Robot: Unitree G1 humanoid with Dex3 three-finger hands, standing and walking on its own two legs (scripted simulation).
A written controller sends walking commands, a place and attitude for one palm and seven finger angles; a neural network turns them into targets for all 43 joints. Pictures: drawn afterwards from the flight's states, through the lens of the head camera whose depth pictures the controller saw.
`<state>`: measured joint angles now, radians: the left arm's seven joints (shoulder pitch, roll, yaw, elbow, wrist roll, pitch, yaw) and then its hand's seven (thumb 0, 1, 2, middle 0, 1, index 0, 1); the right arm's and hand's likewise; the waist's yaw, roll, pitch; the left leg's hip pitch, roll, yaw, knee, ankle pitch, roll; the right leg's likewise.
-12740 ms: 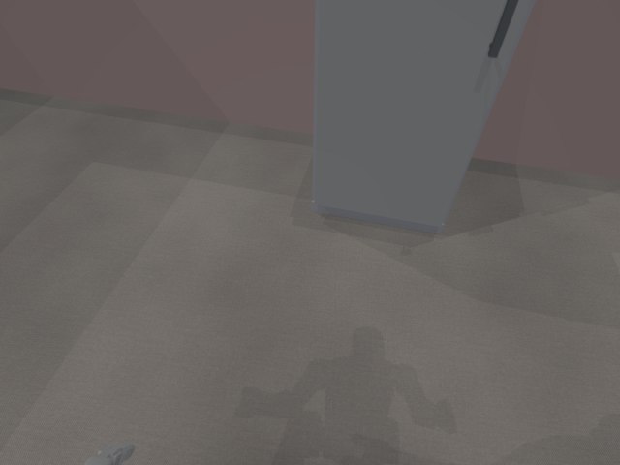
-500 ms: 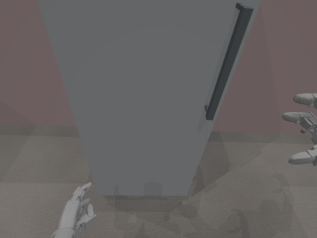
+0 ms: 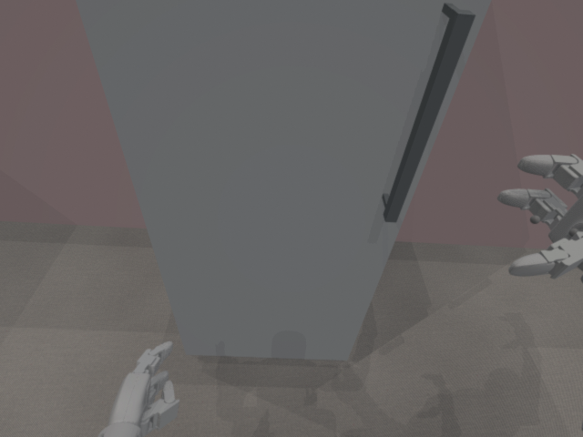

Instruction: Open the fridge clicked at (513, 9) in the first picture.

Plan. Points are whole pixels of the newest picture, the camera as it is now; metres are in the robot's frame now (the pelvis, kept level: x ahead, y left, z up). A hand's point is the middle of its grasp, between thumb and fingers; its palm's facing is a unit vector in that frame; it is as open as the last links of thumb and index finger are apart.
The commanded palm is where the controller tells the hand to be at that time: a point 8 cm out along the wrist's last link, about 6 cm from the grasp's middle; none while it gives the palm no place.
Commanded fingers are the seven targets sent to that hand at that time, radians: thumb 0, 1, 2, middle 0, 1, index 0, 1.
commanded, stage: move the hooked fingers beside the handle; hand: right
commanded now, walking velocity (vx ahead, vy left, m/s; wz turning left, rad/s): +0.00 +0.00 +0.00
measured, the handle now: (415, 130) +0.51 -0.17 +0.21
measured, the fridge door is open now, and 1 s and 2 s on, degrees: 0 0 0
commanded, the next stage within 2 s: none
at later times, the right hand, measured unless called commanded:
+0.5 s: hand (503, 192) +0.37 -0.25 +0.21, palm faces +0.05 +1.00 -0.03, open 14.0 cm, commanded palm +0.34 -0.29 +0.21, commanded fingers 0.00 0.50 -0.30 0.30 1.20 0.30 1.20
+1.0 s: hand (477, 168) +0.42 -0.23 +0.21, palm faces +0.03 +1.00 -0.01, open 14.0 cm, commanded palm +0.40 -0.28 +0.21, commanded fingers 0.00 0.50 -0.30 0.30 1.20 0.30 1.20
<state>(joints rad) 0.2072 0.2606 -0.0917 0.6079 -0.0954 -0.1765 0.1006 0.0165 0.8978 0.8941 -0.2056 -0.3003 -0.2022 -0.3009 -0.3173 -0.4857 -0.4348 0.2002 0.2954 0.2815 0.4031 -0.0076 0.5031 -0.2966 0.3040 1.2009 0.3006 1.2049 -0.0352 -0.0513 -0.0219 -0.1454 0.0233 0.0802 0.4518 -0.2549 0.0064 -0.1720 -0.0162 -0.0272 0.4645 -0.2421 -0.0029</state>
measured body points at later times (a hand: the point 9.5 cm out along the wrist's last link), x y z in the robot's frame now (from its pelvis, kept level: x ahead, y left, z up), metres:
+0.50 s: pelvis +0.00 +0.00 +0.00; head -0.01 +0.02 +0.45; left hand +0.17 +0.24 -0.08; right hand +0.36 -0.30 +0.22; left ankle +0.00 +0.11 -0.74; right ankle +0.01 -0.12 -0.74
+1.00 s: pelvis +0.00 +0.00 +0.00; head +0.00 +0.01 +0.45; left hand +0.12 +0.26 -0.10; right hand +0.41 -0.29 +0.21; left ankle +0.00 +0.11 -0.74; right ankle +0.01 -0.12 -0.74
